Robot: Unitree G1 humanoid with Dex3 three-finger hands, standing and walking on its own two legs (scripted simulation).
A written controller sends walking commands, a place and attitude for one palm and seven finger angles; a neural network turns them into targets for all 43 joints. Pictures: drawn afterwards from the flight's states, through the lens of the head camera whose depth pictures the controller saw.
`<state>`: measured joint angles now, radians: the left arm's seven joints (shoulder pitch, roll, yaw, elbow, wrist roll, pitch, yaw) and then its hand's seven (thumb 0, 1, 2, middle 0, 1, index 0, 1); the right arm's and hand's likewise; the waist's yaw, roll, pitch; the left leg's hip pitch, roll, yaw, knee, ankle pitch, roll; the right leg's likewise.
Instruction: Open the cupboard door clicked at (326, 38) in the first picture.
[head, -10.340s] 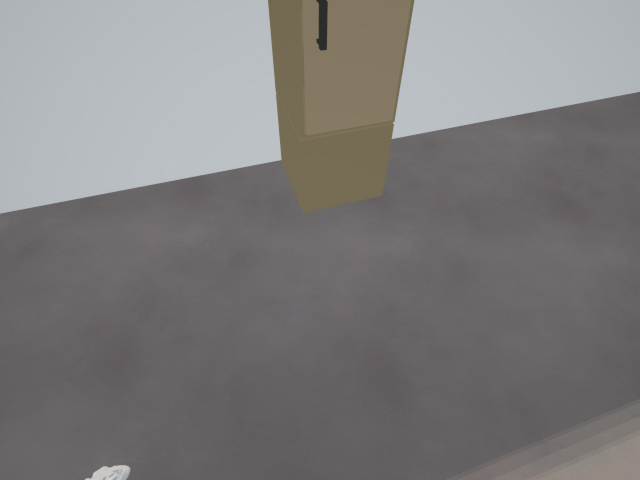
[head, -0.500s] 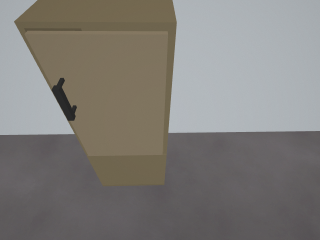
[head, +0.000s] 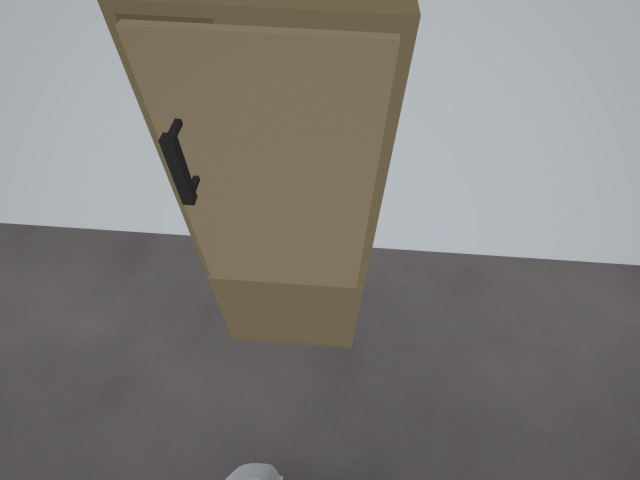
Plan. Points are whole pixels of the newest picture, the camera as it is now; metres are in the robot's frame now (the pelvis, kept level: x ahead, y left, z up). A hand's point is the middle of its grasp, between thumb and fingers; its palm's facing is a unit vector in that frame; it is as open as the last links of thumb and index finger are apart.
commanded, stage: come to a stop and stand still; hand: left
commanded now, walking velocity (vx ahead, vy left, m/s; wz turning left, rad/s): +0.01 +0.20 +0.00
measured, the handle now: (183, 163) +0.54 +0.28 +0.05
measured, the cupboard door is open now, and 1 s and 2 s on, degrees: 0 0 0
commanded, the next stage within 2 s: look again from close up in 1.68 s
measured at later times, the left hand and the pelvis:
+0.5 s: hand out of the picture +0.01 +0.21 -0.17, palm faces -0.01 -0.97 -0.23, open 7.3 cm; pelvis +0.00 +0.04 +0.00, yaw -1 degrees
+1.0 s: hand out of the picture +0.02 +0.21 -0.18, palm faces +0.01 -0.98 -0.18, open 7.4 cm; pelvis +0.01 +0.04 +0.00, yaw -1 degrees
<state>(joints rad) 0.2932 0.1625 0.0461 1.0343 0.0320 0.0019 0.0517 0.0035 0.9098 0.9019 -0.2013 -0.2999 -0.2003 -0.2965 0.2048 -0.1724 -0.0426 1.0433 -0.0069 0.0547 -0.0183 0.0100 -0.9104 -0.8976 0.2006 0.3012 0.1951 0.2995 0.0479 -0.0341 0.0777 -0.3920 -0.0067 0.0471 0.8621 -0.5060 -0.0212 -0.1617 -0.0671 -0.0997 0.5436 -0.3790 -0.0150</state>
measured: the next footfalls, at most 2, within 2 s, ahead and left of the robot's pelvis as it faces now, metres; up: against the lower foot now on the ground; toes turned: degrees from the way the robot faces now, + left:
left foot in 0.12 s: +0.05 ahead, +0.16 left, +0.00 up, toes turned +2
right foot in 0.42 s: +0.01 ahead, -0.04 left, +0.00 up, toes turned -2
